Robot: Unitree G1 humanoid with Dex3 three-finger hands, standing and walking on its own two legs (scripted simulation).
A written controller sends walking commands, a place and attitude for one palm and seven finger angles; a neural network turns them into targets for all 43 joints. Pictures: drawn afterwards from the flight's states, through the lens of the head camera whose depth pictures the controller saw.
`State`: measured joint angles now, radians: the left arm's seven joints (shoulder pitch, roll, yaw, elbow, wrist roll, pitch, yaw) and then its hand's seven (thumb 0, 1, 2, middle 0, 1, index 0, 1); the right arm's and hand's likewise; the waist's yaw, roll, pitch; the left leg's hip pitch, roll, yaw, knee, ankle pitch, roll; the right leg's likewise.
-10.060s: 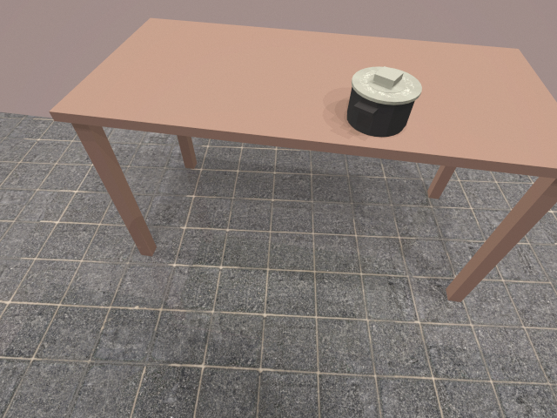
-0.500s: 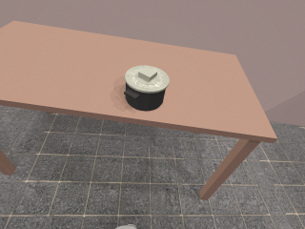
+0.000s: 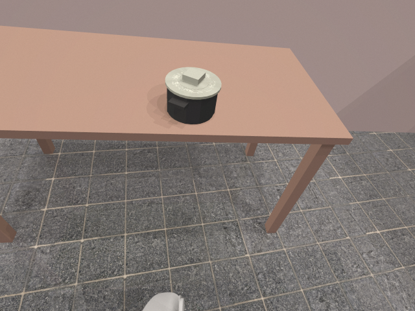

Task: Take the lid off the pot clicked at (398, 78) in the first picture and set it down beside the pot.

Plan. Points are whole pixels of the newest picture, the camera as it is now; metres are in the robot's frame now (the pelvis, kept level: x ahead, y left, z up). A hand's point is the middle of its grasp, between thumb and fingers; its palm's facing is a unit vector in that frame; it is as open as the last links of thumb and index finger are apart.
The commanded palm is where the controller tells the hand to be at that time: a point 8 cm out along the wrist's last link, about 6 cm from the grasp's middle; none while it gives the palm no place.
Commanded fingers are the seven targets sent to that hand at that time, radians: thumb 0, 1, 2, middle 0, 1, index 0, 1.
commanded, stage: come to a stop and stand still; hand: left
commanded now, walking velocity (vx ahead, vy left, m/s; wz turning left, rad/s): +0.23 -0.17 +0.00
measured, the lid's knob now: (194, 75) +0.72 +0.02 +0.09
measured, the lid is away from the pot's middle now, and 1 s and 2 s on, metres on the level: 0.00 0.00 0.00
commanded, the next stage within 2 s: look again from close up in 0.46 s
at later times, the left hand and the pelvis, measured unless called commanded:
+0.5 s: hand out of the picture +0.08 +0.22 -0.16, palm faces -0.09 -0.99 -0.11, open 7.3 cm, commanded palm none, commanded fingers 0.00 0.90 0.90 -0.20 -0.30 -0.20 -0.30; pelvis -0.01 +0.05 +0.03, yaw -2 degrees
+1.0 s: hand out of the picture +0.13 +0.15 -0.16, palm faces +0.04 -0.98 -0.18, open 7.2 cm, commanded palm none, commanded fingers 0.00 0.90 0.90 -0.20 -0.30 -0.20 -0.30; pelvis +0.05 -0.03 +0.01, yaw +0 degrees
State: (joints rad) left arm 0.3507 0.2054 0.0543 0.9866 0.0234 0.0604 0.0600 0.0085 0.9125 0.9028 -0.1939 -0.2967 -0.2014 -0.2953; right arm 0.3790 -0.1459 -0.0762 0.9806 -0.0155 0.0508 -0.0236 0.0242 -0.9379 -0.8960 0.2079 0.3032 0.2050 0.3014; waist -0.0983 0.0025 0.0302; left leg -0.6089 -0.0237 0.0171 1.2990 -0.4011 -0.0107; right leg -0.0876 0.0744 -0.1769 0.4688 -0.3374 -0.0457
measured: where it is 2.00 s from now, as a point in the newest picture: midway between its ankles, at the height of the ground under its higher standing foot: outside the picture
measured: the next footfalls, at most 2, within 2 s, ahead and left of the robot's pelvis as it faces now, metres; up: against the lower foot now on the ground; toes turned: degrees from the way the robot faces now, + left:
left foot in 0.10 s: +0.09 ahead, +0.10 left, +0.00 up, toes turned +2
right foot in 0.74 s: +0.07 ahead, -0.12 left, +0.00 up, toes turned -2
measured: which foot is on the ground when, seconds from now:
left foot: up 0.00-0.08, down 0.10-1.00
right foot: down 0.00-0.10, up 0.12-0.72, down 0.74-1.00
